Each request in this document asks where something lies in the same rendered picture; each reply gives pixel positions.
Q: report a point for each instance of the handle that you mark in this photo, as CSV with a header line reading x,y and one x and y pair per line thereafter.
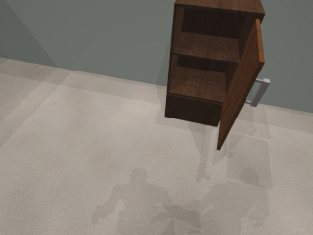
x,y
264,83

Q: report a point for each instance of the cupboard door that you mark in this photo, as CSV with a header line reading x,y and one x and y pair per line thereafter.
x,y
249,67

